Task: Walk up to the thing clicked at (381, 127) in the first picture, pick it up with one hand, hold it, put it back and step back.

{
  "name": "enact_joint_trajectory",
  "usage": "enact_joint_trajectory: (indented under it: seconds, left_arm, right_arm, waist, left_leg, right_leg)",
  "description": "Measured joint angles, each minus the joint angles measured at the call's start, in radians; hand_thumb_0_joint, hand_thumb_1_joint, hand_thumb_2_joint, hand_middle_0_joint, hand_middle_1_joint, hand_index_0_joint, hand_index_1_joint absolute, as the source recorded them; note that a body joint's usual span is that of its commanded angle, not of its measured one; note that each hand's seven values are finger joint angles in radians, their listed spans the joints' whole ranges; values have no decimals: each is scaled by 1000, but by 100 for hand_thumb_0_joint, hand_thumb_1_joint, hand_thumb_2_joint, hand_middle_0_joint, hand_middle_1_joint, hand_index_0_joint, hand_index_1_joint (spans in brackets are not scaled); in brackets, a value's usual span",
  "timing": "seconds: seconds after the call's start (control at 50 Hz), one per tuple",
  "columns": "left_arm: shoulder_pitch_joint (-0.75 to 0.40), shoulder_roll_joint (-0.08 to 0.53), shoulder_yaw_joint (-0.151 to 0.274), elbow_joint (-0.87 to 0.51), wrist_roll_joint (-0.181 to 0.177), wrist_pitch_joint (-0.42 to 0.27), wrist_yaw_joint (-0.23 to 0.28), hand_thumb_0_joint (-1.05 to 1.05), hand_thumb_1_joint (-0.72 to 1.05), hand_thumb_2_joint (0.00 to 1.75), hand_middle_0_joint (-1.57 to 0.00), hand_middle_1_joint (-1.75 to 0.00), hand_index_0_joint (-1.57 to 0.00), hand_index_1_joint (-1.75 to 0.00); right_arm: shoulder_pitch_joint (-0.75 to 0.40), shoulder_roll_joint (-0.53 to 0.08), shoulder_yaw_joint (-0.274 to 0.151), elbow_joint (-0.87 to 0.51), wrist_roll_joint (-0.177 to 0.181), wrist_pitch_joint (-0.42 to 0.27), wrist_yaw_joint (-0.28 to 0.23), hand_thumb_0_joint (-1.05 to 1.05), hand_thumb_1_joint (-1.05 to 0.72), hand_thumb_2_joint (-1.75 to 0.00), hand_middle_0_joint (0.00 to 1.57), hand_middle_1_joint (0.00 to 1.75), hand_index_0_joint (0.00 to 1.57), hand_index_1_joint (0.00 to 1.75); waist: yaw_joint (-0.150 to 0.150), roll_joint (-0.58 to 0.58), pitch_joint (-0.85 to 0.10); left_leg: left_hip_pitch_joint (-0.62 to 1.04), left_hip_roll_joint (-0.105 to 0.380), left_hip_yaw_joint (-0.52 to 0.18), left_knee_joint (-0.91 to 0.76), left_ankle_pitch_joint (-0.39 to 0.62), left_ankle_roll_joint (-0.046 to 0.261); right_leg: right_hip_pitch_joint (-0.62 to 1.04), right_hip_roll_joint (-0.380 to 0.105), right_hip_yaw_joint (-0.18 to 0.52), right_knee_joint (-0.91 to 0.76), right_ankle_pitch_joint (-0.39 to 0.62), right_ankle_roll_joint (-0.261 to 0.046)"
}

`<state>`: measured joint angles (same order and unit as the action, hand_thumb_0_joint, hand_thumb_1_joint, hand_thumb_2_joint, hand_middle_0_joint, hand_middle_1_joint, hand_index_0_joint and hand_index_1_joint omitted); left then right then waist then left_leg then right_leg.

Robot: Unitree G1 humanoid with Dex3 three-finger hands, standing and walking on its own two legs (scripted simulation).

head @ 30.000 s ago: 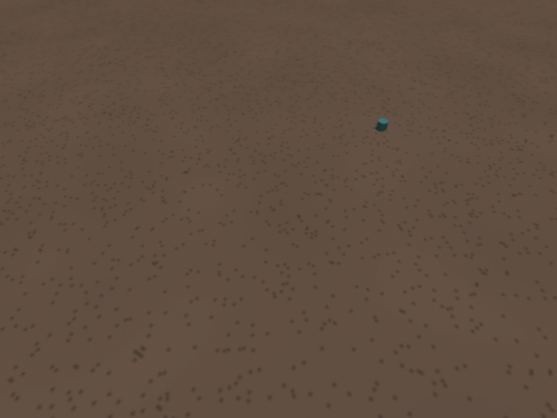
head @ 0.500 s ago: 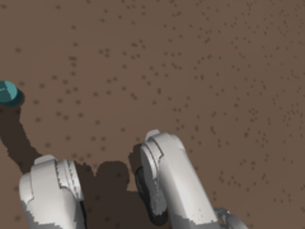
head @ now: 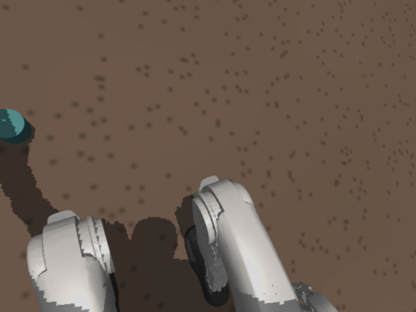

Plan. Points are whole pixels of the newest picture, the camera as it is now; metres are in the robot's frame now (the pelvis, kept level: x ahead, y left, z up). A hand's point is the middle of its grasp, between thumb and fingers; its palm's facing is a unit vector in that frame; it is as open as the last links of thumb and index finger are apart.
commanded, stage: rise first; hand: left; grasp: from above
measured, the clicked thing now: (10, 127) +0.51 +0.30 -0.29
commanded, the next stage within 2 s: approach in 0.04 s
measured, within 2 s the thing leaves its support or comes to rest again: neither
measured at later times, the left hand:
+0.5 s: hand out of the picture +0.51 +0.28 -0.17, palm faces -0.39 -0.08 -0.92, open 13.7 cm
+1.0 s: hand out of the picture +0.49 +0.31 -0.18, palm faces -0.47 -0.09 -0.88, open 13.3 cm
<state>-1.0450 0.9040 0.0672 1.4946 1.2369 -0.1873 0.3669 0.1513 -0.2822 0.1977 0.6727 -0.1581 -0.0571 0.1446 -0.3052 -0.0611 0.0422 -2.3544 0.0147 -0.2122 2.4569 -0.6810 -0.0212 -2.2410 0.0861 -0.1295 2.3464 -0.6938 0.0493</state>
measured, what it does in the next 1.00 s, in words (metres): stands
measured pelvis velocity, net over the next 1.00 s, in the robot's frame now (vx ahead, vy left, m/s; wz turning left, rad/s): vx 0.00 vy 0.00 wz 0.01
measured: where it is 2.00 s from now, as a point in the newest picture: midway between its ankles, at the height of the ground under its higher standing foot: (162, 297)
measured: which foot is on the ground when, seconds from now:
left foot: down 0.00-1.00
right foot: down 0.00-1.00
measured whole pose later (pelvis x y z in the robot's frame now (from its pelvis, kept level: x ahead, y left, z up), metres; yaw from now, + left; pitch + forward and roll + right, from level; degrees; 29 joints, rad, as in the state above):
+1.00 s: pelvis +0.00 +0.00 +0.00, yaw +0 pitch +33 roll -10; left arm -1.12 0.87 -0.02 1.49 1.18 -0.13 0.29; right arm 0.19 -0.29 0.21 0.66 -0.15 -0.03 0.12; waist -0.32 -0.05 0.05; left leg -2.36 0.01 -0.21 2.45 -0.67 -0.03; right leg -2.26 0.08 -0.12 2.35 -0.68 0.04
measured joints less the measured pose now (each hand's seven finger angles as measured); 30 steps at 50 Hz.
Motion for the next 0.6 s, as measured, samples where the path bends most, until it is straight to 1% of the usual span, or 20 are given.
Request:
enact_joint_trajectory:
  seconds: [0.2,0.26,0.32,0.38,0.44,0.52,0.6]
  left_arm:
    - [5,-14,-5,-11,-5,15,-7,0,-51,97,-11,-104,-11,-103]
    - [0,-27,-25,-16,-11,20,-14,0,-50,97,-11,-105,-11,-104]
    - [-24,-43,-55,-6,-13,22,-10,0,-50,96,-10,-107,-11,-105]
    - [-66,-57,-82,22,-7,28,-2,0,-49,95,-10,-109,-12,-106]
    - [-110,-65,-94,52,7,39,14,0,-48,95,-10,-110,-12,-107]
    - [-157,-70,-82,85,23,74,43,0,-47,95,-10,-111,-13,-108]
    - [-175,-71,-65,107,15,123,50,0,-46,95,-11,-111,-13,-108]
  right_arm:
    - [1,0,-8,0,3,4,6,0,-91,-89,20,30,20,30]
    - [5,1,-12,1,5,5,6,0,-91,-89,20,30,20,30]
    - [7,3,-10,6,7,4,4,0,-91,-89,20,30,20,30]
    - [8,5,-8,8,5,-1,1,0,-91,-89,20,30,20,30]
    - [9,5,0,5,1,-5,-3,0,-91,-89,20,30,20,30]
    - [16,1,11,-4,-3,-2,-8,0,-91,-89,20,30,20,30]
    - [30,-4,24,-15,5,10,-11,0,-91,-89,20,30,20,30]
  waist:
    - [3,7,-12]
    - [6,7,-17]
    - [5,4,-23]
    - [-7,0,-26]
    - [-26,-1,-28]
    - [-56,7,-29]
    - [-80,20,-29]
  left_leg:
    - [1,0,2,-3,-1,1]
    - [0,0,5,-6,1,2]
    - [-1,-1,9,-9,4,2]
    - [-3,-2,9,-12,7,-1]
    - [-8,-1,6,-12,8,-2]
    - [-14,4,3,-11,6,-3]
    - [-15,12,4,-13,3,-3]
  right_leg:
    - [1,-1,1,-3,-1,1]
    - [0,-2,4,-4,-1,1]
    - [-2,-3,7,-4,1,-1]
    - [-5,-4,7,-4,3,-4]
    - [-12,-2,4,-6,7,-5]
    - [-21,2,2,-8,11,-3]
    - [-29,8,4,-11,15,-3]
